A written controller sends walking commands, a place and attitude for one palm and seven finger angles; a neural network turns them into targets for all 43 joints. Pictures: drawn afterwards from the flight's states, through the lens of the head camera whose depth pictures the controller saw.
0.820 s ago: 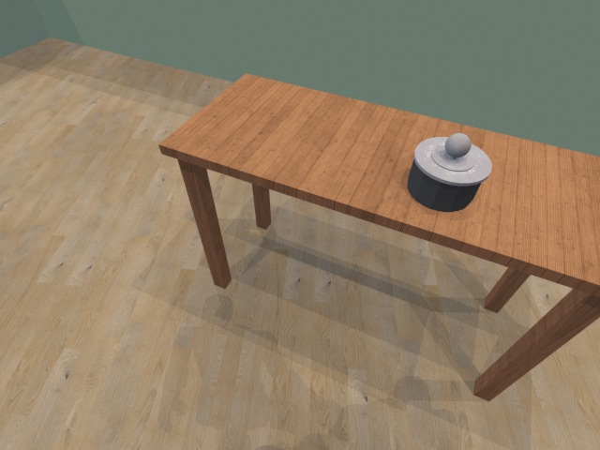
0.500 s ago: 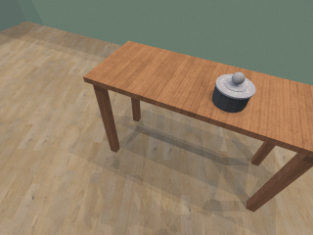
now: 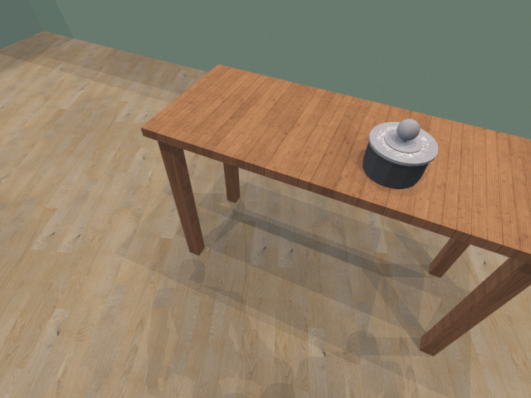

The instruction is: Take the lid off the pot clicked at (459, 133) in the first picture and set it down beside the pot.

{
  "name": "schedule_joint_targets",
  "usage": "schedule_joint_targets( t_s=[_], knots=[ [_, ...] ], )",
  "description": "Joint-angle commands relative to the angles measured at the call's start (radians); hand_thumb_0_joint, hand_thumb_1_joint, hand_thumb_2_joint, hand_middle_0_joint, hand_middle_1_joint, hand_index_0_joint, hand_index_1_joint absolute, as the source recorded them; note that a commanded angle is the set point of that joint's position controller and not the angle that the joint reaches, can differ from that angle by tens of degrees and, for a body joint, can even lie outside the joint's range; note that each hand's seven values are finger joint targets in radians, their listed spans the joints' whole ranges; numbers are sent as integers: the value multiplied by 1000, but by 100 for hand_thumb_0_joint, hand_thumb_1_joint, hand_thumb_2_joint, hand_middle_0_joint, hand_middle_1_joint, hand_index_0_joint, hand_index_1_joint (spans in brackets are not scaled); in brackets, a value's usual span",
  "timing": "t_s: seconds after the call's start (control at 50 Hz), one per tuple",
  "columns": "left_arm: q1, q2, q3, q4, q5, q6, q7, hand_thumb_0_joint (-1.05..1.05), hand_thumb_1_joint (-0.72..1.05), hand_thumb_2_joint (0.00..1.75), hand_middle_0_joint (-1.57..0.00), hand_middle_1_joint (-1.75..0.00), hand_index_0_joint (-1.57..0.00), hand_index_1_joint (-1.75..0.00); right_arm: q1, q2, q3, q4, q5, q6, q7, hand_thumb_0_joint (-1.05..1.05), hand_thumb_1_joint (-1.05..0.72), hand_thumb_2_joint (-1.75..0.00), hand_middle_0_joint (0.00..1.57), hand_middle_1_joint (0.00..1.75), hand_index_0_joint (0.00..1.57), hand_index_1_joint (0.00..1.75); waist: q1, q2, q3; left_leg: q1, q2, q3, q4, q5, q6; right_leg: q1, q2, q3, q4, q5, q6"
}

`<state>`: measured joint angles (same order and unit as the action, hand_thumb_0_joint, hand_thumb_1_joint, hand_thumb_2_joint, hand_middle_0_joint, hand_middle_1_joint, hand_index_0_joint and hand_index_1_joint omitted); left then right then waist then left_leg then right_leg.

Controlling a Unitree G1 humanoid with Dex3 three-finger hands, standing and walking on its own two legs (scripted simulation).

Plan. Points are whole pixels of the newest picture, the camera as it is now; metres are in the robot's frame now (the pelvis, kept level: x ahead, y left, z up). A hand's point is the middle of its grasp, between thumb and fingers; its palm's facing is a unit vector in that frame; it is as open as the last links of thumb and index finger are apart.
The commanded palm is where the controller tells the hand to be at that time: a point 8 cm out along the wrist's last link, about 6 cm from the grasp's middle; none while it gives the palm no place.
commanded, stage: turn to face it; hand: left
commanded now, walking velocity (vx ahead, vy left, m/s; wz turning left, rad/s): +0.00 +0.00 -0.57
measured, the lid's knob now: (408, 129) +0.69 -0.29 +0.04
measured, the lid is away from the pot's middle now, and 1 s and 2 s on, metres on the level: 0.00 0.00 0.00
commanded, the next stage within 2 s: take the last steps up to it in 0.64 s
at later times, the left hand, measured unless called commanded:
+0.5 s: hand out of the picture +0.07 +0.19 -0.18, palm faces -0.10 -0.97 -0.23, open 7.4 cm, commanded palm none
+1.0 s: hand out of the picture +0.13 +0.16 -0.19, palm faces -0.32 -0.93 -0.17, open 7.4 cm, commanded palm none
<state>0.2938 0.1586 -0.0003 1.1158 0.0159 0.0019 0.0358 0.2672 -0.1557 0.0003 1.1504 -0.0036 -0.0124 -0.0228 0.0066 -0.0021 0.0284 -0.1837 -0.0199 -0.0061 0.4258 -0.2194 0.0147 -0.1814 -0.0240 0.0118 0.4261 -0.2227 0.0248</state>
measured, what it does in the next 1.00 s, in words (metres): steps on the spot, turning right: left foot, then right foot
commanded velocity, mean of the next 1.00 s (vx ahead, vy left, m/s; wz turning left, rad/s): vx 0.08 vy -0.04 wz -0.34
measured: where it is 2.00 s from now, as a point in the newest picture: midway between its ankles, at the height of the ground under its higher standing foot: outside the picture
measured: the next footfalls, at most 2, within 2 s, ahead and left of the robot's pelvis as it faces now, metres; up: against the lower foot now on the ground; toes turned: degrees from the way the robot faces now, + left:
left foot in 0.50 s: +0.10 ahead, +0.09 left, +0.00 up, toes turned -13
right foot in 0.78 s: +0.00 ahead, -0.13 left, +0.00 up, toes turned -20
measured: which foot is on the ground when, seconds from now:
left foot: down 0.00-0.26, up 0.28-0.48, down 0.50-1.00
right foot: down 0.00-0.50, up 0.52-0.76, down 0.78-1.00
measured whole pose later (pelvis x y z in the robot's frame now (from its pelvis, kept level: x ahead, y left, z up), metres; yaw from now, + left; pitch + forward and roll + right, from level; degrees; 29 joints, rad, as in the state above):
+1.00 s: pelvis +0.03 +0.00 -0.02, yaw -21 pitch +1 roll -2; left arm 0.27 0.19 0.05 0.97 0.03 0.03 -0.01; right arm 0.30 -0.21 -0.04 1.00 -0.02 -0.02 -0.01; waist -0.01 -0.01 0.02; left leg -0.30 0.07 0.11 0.64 -0.41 -0.01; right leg -0.25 0.01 0.01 0.58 -0.35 -0.02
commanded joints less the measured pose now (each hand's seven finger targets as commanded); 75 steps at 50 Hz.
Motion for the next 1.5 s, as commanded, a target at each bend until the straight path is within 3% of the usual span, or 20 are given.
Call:
schedule_joint_targets(
  t_s=[0.0, 0.18, 0.26, 0.42, 0.5, 0.6, 0.7, 0.72, 0.76, 0.8, 0.94, 0.96, 0.98, 1.0, 1.14, 1.28, 1.36, 1.38, 1.4, 1.48],
  knots=[
    [37, 110, 39, -46, 0, 4, -1, 0, 90, 90, -20, -30, -20, -30, 52, -123, -34, -44, -6, -1, -20, 0, -90, -90, 20, 30, 20, 30, -12, 27, 58, -19, 137, -68, -65, 41, 15, -90, -53, 77, -26, 49, -42],
    [54, 119, 82, -131, 12, 25, -31, 0, 90, 90, -20, -30, -20, -30, -41, -187, -85, -161, -11, 9, -24, 0, -90, -90, 20, 30, 20, 30, 20, 51, 13, -103, 229, -70, -15, -115, 60, -135, 5, 106, 139, 27, -48],
    [85, 227, 107, -152, 8, 16, -14, 0, 90, 90, -20, -30, -20, -30, -75, -110, -70, -211, -9, 20, -21, 0, -90, -90, 20, 30, 20, 30, 42, -258, -18, -277, 32, 68, 436, -286, -33, -48, -253, 539, -129, 140, -215],
    [-56, 226, 117, -218, 5, 31, -10, 0, 90, 90, -20, -30, -20, -30, 6, -117, -65, -212, 1, 4, -27, 0, -90, -90, 20, 30, 20, 30, -33, -145, -84, -24, 28, 36, 102, -93, -40, -93, -136, 383, 4, 332, -161],
    [-107, 152, 103, -280, 8, 38, -31, 0, 90, 90, -20, -30, -20, -30, 4, -280, -95, -253, -21, -2, -24, 0, -90, -90, 20, 30, 20, 30, -47, 222, 3, 25, 471, -362, -218, -10, 180, -404, 60, 68, 514, -294, 2],
    [-63, 120, 90, -238, 6, 45, -50, 0, 90, 90, -20, -30, -20, -30, -95, -214, -72, -268, -27, -5, -22, 0, -90, -90, 20, 30, 20, 30, 8, 149, -10, 5, 304, -29, -110, 301, 145, -297, -8, 2, 519, -203, 18],
    [-37, 118, 80, -231, 5, 21, -48, 0, 90, 90, -20, -30, -20, -30, -8, -244, -89, -220, -22, 7, -14, 0, -90, -90, 20, 30, 20, 30, -4, 130, -64, 45, 288, 35, 73, 416, 83, -56, 30, -90, 79, -36, -7],
    [-14, 145, 85, -219, 8, 13, -44, 0, 90, 90, -20, -30, -20, -30, 3, -225, -87, -216, -16, 7, -10, 0, -90, -90, 20, 30, 20, 30, 5, 72, -74, -26, 245, 60, 145, 321, 41, 47, 3, -51, -20, 91, -20],
    [78, 299, 114, -202, 11, 2, -29, 0, 90, 90, -20, -30, -20, -30, -39, -121, -58, -263, -10, 9, -4, 0, -90, -90, 20, 30, 20, 30, 53, -267, -94, -375, 84, 154, 481, -405, -49, 220, -356, 386, -137, 231, -218],
    [47, 255, 116, -200, 10, 10, -21, 0, 90, 90, -20, -30, -20, -30, -102, -147, -62, -263, -14, 12, -8, 0, -90, -90, 20, 30, 20, 30, 56, -244, -27, -449, 111, 30, 661, -361, -31, 126, -291, 391, -187, -101, -283],
    [-104, 200, 96, -210, 6, 4, -42, 0, 90, 90, -20, -30, -20, -30, 172, -104, -56, -161, -25, -25, 2, 0, -90, -90, 20, 30, 20, 30, -95, -94, -6, 109, 68, 154, 87, -100, -34, -263, -95, 137, -7, -265, -172],
    [-96, 141, 81, -221, 5, 7, -52, 0, 90, 90, -20, -30, -20, -30, 261, -166, -73, -129, -30, -33, -9, 0, -90, -90, 20, 30, 20, 30, -120, 108, -4, 203, 185, -25, -47, -257, -6, -376, -15, 72, 204, -282, -121],
    [-126, 82, 72, -262, 2, 9, -63, 0, 90, 90, -20, -30, -20, -30, 345, -283, -95, -121, -45, -45, -21, 0, -90, -90, 20, 30, 20, 30, -152, 364, 29, 224, 494, -477, -259, -455, 112, -580, 74, -51, 502, -361, -52],
    [-214, 131, 86, -304, 19, 3, -71, 0, 90, 90, -20, -30, -20, -30, 336, -306, -94, -126, -41, -45, -29, 0, -90, -90, 20, 30, 20, 30, -145, 187, 93, 132, 597, -603, -334, -505, 202, -639, -13, 56, 650, -316, -56],
    [-152, 57, 64, -205, 16, 15, -98, 0, 90, 90, -20, -30, -20, -30, 234, -168, -51, -93, -25, -78, -28, 0, -90, -90, 20, 30, 20, 30, -46, 135, 52, 124, 353, 18, -212, 182, 109, -531, -75, -26, 612, -9, -7],
    [-274, 45, 54, -224, 9, 2, -93, 0, 90, 90, -20, -30, -20, -30, 284, -165, -62, -53, -35, -59, -17, 0, -90, -90, 20, 30, 20, 30, -85, 189, 75, 74, 349, 93, -175, 246, 90, -336, -49, -126, 248, 9, -33],
    [5, 138, 86, -122, 9, -26, -72, 0, 90, 90, -20, -30, -20, -30, 253, -145, -70, -41, -23, -45, -2, 0, -90, -90, 20, 30, 20, 30, 45, 32, -72, -128, 256, 175, 193, 253, 16, 220, 8, -155, 69, 53, -81],
    [153, 233, 114, -81, 12, -38, -54, 0, 90, 90, -20, -30, -20, -30, 253, -78, -57, -62, -9, -45, 6, 0, -90, -90, 20, 30, 20, 30, 108, -206, -180, -360, 164, 237, 484, -98, -21, 447, -242, 120, 6, 0, -160],
    [211, 291, 120, -68, -5, -36, -44, 0, 90, 90, -20, -30, -20, -30, 189, -59, -49, -111, -1, -33, -4, 0, -90, -90, 20, 30, 20, 30, 107, -256, -194, -454, 97, 142, 739, -443, -25, 403, -405, 363, -134, 81, -228],
    [-77, 130, 80, -128, 4, -34, -9, 0, 90, 90, -20, -30, -20, -30, 142, -40, -61, -100, -22, -7, 3, 0, -90, -90, 20, 30, 20, 30, -26, -85, -51, -354, 197, 50, 744, -261, -20, -27, -290, 104, -170, 23, -223]
  ],
)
